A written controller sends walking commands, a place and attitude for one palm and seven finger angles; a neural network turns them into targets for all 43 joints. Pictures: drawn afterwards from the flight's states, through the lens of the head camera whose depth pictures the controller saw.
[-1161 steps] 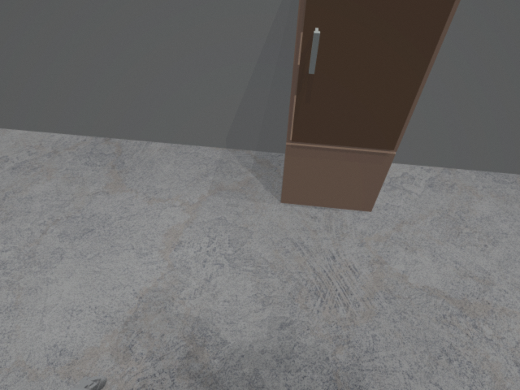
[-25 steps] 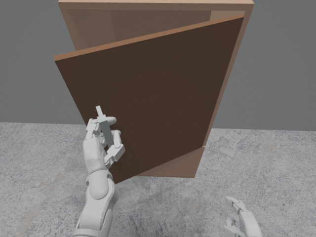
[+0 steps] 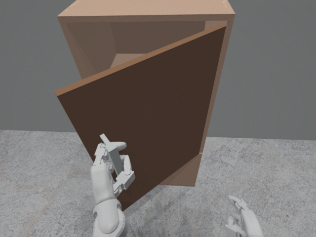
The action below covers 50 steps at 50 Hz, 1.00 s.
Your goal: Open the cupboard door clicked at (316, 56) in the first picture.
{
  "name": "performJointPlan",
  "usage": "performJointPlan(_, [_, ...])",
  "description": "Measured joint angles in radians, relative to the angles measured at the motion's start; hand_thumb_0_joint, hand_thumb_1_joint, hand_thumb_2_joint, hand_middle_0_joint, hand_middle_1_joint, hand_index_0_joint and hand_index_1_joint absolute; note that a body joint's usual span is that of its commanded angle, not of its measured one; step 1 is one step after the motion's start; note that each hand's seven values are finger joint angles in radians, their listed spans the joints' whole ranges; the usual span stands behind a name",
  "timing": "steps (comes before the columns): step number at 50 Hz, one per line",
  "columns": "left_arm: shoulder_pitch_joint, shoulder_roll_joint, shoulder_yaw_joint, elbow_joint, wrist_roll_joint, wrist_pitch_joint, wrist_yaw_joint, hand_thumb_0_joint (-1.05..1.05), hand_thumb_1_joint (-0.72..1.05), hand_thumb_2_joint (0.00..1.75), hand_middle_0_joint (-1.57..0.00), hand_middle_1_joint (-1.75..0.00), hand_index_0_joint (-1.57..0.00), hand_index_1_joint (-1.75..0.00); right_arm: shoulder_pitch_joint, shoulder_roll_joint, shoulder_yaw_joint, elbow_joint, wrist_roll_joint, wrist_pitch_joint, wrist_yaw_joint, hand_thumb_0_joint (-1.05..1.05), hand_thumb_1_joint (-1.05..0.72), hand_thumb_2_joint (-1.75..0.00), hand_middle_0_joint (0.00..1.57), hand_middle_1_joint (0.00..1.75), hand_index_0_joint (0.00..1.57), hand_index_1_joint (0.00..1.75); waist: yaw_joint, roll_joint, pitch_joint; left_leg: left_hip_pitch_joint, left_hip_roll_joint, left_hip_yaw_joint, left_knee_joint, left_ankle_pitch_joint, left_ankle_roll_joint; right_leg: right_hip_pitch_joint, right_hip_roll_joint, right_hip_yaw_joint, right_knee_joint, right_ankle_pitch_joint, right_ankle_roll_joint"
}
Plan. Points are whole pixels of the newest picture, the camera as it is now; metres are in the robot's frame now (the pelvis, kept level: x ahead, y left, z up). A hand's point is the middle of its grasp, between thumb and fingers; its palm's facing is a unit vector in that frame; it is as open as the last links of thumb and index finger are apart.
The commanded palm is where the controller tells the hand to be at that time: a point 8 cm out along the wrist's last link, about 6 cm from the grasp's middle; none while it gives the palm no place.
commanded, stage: open thumb and fingers to let go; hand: left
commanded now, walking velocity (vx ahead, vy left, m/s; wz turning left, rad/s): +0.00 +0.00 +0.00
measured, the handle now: (113, 157) +0.29 +0.13 +0.08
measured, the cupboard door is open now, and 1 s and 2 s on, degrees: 42 44 42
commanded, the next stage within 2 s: slide the hand sideways off the handle in 0.70 s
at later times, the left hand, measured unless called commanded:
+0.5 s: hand (125, 168) +0.26 +0.09 +0.08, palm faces +0.35 -0.94 +0.00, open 13.7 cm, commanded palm +0.22 +0.13 +0.08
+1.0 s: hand (124, 188) +0.21 +0.09 +0.08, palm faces -0.11 -0.99 -0.02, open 16.0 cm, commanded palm +0.20 +0.12 +0.08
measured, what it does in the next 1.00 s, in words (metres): stands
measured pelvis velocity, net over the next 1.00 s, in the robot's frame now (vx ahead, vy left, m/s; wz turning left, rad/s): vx -0.01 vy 0.05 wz -0.01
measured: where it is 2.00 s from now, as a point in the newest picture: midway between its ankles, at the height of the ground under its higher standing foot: outside the picture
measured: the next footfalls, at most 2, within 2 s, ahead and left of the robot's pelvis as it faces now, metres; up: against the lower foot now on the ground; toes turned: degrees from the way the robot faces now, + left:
none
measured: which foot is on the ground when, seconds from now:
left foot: down 0.00-1.00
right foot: down 0.00-1.00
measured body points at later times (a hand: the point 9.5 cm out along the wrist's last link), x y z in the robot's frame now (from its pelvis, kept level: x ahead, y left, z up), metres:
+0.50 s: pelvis -0.01 +0.01 +0.00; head +0.00 -0.01 +0.45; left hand +0.24 +0.14 +0.08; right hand +0.17 -0.20 -0.09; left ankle +0.00 +0.15 -0.70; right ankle +0.00 -0.06 -0.70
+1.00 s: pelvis -0.01 +0.05 -0.01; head +0.00 +0.03 +0.44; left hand +0.21 +0.14 +0.08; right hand +0.17 -0.17 -0.09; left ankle +0.00 +0.15 -0.70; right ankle +0.00 -0.06 -0.70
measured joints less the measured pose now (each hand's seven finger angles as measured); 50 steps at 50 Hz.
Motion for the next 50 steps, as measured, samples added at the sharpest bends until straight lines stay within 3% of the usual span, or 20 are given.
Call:
performJointPlan(7, [-0.005, -0.010, 0.022, 0.004, 0.002, -0.019, -0.003, 0.01, 0.47, 0.71, -0.36, -1.30, -0.39, -1.31, 0.009, 0.005, -0.002, -0.009, 0.002, -0.004, -0.001, 0.01, -0.91, -0.90, 0.20, 0.30, 0.20, 0.30, 0.008, -0.004, -0.001, -0.009, -0.005, -0.001, -0.017, 0.016, -0.004, -0.016, -0.004, 0.000, -0.002, 0.007, -0.005])
performJointPlan(22, [-0.055, -0.010, 0.010, 0.043, 0.010, -0.041, 0.002, 0.00, -0.34, 0.37, -0.30, -1.17, -0.31, -1.17, 0.016, 0.006, 0.000, 0.003, 0.005, -0.005, -0.010, 0.01, -0.91, -0.90, 0.20, 0.30, 0.20, 0.30, 0.007, -0.005, 0.012, -0.024, -0.013, 0.004, -0.004, 0.017, 0.002, -0.026, -0.012, 0.006, 0.002, 0.015, 0.009])
performJointPlan(29, [-0.089, -0.008, -0.006, 0.061, 0.017, -0.022, 0.015, -0.01, -0.47, 0.31, -0.26, -0.94, -0.28, -0.94, 0.015, 0.014, 0.005, -0.001, 0.007, 0.000, -0.008, 0.01, -0.91, -0.90, 0.20, 0.30, 0.20, 0.30, 0.005, -0.017, 0.010, -0.021, -0.017, 0.013, -0.001, 0.012, 0.012, -0.021, -0.016, 0.015, -0.004, 0.020, 0.022])
performJointPlan(41, [-0.077, 0.012, -0.047, 0.025, 0.015, 0.021, -0.003, -0.01, -0.50, 0.30, -0.40, -0.68, -0.40, -0.69, 0.001, 0.021, 0.010, -0.026, 0.015, 0.014, 0.023, 0.01, -0.91, -0.90, 0.20, 0.30, 0.20, 0.30, 0.011, -0.010, 0.001, -0.031, -0.025, 0.029, 0.037, -0.012, 0.033, -0.028, -0.025, 0.031, 0.019, 0.011, 0.043])
performJointPlan(43, [-0.060, 0.017, -0.042, 0.008, 0.032, 0.014, -0.061, -0.01, -0.50, 0.30, -0.39, -0.64, -0.37, -0.66, 0.004, 0.018, 0.015, -0.035, 0.021, 0.008, 0.030, 0.01, -0.91, -0.90, 0.20, 0.30, 0.20, 0.30, 0.009, -0.012, 0.007, -0.036, -0.029, 0.029, 0.045, -0.014, 0.038, -0.033, -0.030, 0.032, 0.029, 0.008, 0.046])
performJointPlan(45, [-0.036, 0.043, -0.040, -0.012, 0.033, -0.013, -0.177, -0.01, -0.50, 0.30, -0.35, -0.57, -0.31, -0.60, 0.022, 0.012, 0.014, -0.054, 0.030, -0.002, 0.029, 0.01, -0.91, -0.90, 0.20, 0.30, 0.20, 0.30, 0.018, -0.012, 0.012, -0.043, -0.033, 0.030, 0.053, -0.015, 0.042, -0.041, -0.034, 0.033, 0.038, 0.005, 0.049])
performJointPlan(48, [0.004, 0.097, -0.057, -0.047, -0.001, -0.050, -0.344, -0.02, -0.50, 0.30, -0.28, -0.48, -0.22, -0.50, 0.049, -0.002, 0.013, -0.074, 0.045, -0.021, 0.024, 0.01, -0.91, -0.90, 0.20, 0.30, 0.20, 0.30, 0.024, -0.002, 0.018, -0.053, -0.039, 0.032, 0.068, -0.019, 0.049, -0.050, -0.040, 0.035, 0.051, 0.002, 0.055])
performJointPlan(50, [0.028, 0.113, -0.075, -0.067, -0.030, -0.065, -0.409, -0.02, -0.50, 0.30, -0.24, -0.43, -0.18, -0.45, 0.061, -0.009, 0.014, -0.084, 0.055, -0.036, 0.017, 0.01, -0.91, -0.90, 0.20, 0.30, 0.20, 0.30, 0.021, 0.007, 0.024, -0.057, -0.041, 0.034, 0.077, -0.023, 0.053, -0.053, -0.042, 0.037, 0.058, 0.000, 0.059])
